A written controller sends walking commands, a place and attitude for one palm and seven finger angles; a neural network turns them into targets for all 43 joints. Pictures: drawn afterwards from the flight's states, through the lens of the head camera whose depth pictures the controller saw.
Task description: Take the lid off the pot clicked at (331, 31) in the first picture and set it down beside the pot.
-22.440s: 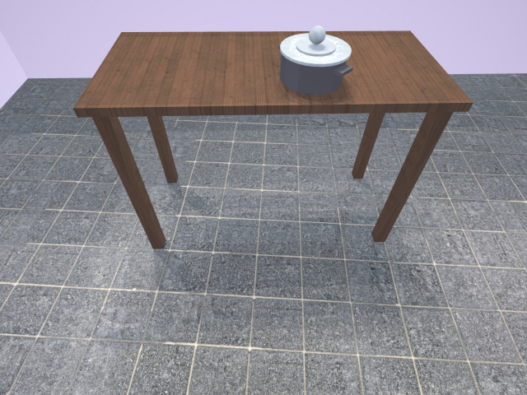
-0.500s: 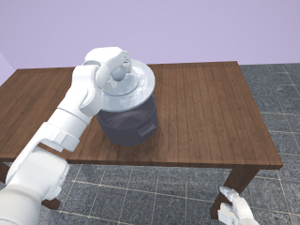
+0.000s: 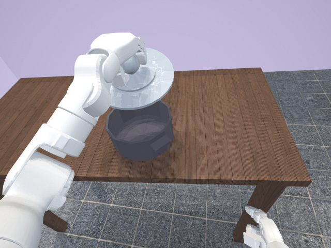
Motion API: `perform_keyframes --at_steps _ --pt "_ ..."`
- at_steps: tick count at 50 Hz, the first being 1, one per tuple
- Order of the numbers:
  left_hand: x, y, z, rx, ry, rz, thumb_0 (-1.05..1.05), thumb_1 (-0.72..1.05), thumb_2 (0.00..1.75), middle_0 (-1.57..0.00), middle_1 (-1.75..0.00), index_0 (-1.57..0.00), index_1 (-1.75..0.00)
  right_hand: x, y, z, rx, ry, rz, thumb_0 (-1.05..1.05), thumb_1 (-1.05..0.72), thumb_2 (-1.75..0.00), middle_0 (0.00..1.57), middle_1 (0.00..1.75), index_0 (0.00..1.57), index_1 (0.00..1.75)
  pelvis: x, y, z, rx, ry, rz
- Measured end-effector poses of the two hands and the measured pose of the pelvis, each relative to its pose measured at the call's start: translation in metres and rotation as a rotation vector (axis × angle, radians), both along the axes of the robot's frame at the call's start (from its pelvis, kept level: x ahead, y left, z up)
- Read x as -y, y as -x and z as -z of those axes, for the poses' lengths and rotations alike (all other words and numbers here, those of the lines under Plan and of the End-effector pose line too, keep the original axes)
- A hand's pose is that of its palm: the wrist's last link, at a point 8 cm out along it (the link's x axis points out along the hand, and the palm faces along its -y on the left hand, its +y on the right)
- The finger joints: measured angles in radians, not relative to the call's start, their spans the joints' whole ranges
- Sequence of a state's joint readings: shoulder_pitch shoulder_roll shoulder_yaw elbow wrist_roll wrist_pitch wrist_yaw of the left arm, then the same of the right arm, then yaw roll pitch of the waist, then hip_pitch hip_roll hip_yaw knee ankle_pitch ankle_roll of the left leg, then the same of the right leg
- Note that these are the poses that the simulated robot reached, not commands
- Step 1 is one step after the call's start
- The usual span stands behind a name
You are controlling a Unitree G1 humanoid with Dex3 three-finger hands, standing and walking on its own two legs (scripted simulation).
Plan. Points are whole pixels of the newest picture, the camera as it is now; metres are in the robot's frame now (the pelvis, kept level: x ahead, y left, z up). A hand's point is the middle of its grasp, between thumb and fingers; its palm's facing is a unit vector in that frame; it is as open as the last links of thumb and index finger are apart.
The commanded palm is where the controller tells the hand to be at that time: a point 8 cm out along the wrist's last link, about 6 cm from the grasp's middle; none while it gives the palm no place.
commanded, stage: lift the lid straight up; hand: left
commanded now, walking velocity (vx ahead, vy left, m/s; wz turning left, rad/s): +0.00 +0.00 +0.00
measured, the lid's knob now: (129, 63) +0.47 +0.09 +0.24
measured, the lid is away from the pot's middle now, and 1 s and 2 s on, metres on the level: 0.02 0.07 0.17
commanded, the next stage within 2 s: move the lid sideways beside the pot in 0.48 s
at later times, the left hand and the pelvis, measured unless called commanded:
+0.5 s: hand (118, 59) +0.43 +0.10 +0.27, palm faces -0.03 -0.02 -1.00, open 7.8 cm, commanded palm +0.40 +0.12 +0.34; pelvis +0.00 +0.00 +0.00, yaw +0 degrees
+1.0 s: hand (88, 64) +0.42 +0.17 +0.27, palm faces -0.08 -0.02 -1.00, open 7.8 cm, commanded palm +0.40 +0.18 +0.34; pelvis +0.00 +0.00 +0.00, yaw +0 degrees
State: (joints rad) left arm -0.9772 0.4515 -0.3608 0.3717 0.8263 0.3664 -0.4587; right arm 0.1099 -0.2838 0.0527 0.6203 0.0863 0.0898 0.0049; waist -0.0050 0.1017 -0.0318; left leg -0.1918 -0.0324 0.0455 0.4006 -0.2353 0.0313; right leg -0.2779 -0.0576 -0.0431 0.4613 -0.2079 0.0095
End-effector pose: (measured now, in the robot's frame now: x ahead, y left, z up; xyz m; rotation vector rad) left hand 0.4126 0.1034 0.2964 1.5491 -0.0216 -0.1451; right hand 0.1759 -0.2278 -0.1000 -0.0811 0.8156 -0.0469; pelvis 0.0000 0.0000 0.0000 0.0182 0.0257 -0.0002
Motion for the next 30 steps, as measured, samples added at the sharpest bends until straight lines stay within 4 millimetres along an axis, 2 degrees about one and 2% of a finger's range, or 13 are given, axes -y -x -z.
perform_keyframes --at_steps 17,30 --pt "0.006 0.004 -0.033 0.062 0.002 -0.007 0.1 0.27 0.98 -1.27 -1.08 -0.59 -0.83 -0.005 -0.004 -0.002 0.015 -0.014 -0.016 0.01 -0.91 -0.9 0.2 0.3 0.2 0.3 0.001 0.003 0.0 0.0 -0.002 0.003" --pt "-0.001 0.002 -0.027 0.034 0.002 -0.021 0.1 0.27 0.98 -1.27 -1.08 -0.59 -0.83 0.003 0.006 -0.001 -0.001 0.011 0.003 0.01 -0.91 -0.9 0.2 0.3 0.2 0.3 0.001 0.005 0.0 -0.002 -0.001 0.001"
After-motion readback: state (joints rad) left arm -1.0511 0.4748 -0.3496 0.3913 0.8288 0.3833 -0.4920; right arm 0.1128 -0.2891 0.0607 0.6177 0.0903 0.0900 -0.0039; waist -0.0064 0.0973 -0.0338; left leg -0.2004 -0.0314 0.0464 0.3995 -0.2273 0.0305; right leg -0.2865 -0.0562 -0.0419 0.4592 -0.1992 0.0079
